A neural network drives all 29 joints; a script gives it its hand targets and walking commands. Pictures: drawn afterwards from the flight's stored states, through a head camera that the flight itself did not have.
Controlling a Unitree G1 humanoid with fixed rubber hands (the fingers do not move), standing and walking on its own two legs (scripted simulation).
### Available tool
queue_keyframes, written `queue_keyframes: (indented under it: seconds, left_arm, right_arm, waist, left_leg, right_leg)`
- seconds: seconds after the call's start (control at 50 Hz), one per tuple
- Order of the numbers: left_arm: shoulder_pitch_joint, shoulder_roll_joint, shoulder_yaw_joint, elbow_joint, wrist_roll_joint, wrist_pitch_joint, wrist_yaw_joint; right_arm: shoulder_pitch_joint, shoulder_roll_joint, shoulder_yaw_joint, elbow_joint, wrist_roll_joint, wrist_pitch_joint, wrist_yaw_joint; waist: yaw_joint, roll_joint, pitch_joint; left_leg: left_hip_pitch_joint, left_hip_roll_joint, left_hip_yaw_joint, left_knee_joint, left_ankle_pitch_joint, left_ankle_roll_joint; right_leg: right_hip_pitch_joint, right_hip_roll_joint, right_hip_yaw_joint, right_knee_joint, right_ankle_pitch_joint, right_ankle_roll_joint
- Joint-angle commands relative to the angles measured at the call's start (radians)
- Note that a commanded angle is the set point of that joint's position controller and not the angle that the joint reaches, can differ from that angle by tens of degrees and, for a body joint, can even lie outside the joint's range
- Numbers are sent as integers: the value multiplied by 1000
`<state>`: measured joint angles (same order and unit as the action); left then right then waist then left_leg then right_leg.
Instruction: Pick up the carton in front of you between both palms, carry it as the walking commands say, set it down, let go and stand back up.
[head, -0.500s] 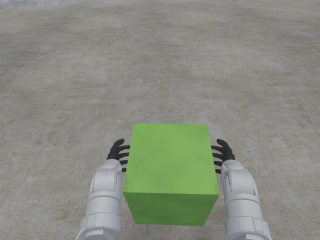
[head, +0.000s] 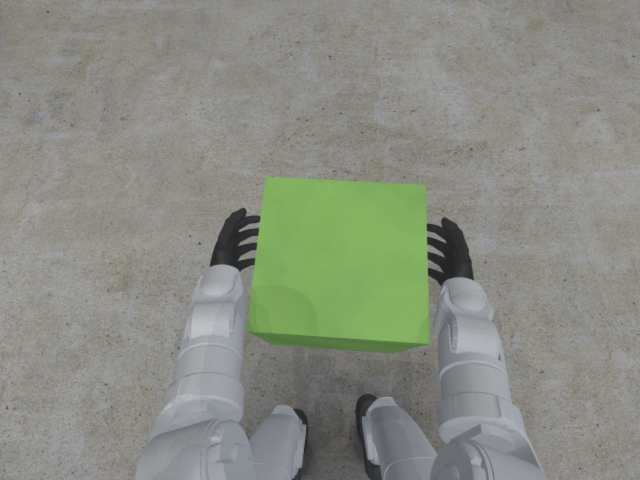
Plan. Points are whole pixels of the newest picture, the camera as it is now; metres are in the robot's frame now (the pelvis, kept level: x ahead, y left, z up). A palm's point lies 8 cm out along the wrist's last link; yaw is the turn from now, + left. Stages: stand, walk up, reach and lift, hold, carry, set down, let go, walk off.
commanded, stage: set down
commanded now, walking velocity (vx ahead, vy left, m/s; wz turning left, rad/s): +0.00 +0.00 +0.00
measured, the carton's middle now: (338, 277) +0.37 -0.01 -0.15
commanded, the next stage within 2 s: none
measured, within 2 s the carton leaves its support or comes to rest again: rests again in 1.80 s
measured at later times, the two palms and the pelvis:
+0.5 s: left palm (259, 255) +0.43 +0.12 -0.21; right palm (434, 272) +0.39 -0.18 -0.20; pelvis -0.02 +0.02 -0.12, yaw +1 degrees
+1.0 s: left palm (280, 255) +0.48 +0.10 -0.35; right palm (420, 284) +0.41 -0.19 -0.36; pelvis -0.05 +0.01 -0.25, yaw +1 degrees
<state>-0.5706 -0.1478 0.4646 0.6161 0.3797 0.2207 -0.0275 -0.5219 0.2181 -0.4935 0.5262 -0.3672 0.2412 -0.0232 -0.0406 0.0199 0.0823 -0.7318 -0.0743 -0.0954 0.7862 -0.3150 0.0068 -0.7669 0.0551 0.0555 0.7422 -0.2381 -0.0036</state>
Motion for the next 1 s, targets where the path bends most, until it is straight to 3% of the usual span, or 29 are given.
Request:
queue_keyframes:
  seconds: [0.0,0.04,0.12,0.26,0.34,0.42,0.7,0.98]
  left_arm:
    - [-541,-856,-678,-51,-226,-160,-121]
    - [-543,-852,-720,-72,-241,-154,-97]
    - [-562,-868,-728,-58,-254,-116,-89]
    - [-641,-853,-581,88,-199,-19,-121]
    - [-715,-829,-529,129,-189,-12,-131]
    - [-791,-816,-557,122,-224,-36,-130]
    - [-1040,-749,-651,111,-333,-5,-105]
    - [-1238,-590,-448,337,-270,18,-130]
  right_arm:
    - [-582,771,682,-38,240,-161,162]
    - [-580,746,713,-56,253,-162,160]
    - [-586,745,691,-57,244,-125,186]
    - [-664,748,523,91,186,-24,246]
    - [-738,744,475,113,173,-10,247]
    - [-804,755,499,96,203,-25,227]
    - [-1058,725,574,7,325,10,149]
    - [-1292,611,410,76,278,27,117]
  waist:
    - [-27,14,-1077]
    - [-34,28,-1199]
    - [-43,43,-1157]
    - [-57,64,-942]
    - [-65,42,-966]
    - [-69,25,-1086]
    - [-90,65,-1338]
    - [-96,48,-1137]
  left_leg:
    - [24,-59,-4,114,500,-31]
    - [31,-57,-5,167,528,-38]
    - [-36,-57,-1,213,404,-47]
    - [-267,-68,19,259,139,-39]
    - [-374,-79,32,332,126,-31]
    - [-466,-92,44,435,187,-30]
    - [-655,-119,103,706,127,-39]
    - [-931,-114,130,887,-66,-3]
  right_leg:
    - [329,56,17,206,570,21]
    - [256,70,1,260,548,24]
    - [37,81,-32,301,349,30]
    - [-260,79,-59,362,95,24]
    - [-330,78,-65,430,104,29]
    - [-362,82,-66,525,189,43]
    - [-459,96,-106,774,197,76]
    - [-636,89,-126,934,35,79]
